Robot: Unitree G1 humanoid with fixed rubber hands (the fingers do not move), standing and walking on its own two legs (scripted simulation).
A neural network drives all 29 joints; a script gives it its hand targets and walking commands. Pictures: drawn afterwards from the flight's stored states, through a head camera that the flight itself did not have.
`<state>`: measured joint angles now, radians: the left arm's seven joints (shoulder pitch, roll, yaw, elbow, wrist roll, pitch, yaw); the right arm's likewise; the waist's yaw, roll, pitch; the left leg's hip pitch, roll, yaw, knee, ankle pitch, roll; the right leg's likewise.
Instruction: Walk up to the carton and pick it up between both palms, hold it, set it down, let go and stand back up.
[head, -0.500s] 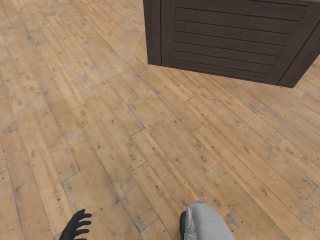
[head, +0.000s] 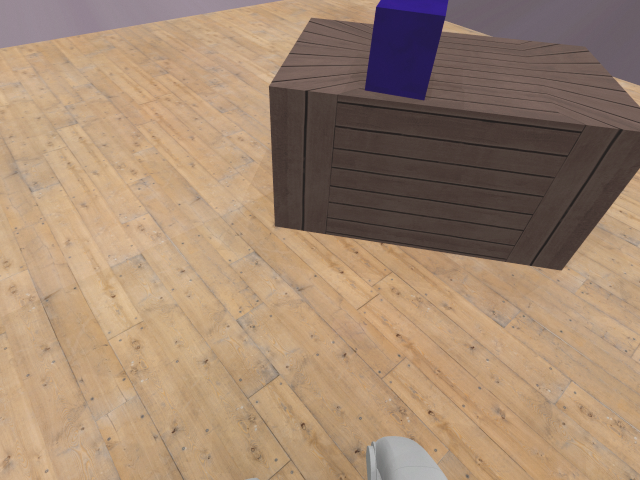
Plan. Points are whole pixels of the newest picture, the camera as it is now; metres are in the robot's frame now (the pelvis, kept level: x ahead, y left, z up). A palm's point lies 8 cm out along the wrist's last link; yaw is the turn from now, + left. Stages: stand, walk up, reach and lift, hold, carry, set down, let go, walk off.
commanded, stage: walk up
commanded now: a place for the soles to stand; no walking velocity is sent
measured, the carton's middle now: (405, 45) +1.36 -0.27 +0.03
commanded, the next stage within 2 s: none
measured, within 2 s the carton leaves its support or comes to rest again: neither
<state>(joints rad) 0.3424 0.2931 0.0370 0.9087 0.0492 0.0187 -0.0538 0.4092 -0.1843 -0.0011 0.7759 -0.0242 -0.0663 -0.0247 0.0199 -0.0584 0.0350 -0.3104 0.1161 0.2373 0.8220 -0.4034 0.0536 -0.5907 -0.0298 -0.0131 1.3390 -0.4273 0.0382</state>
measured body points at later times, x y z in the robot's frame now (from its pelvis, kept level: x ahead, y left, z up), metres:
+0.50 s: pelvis +0.26 -0.04 +0.00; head +0.30 -0.04 +0.44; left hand +0.42 +0.16 -0.13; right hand +0.20 -0.27 -0.14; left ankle +0.13 +0.11 -0.61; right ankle +0.32 -0.14 -0.70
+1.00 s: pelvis +0.48 +0.00 +0.01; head +0.49 +0.03 +0.46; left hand +0.56 +0.24 -0.14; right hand +0.48 -0.25 -0.10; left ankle +0.53 +0.09 -0.70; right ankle +0.49 -0.13 -0.63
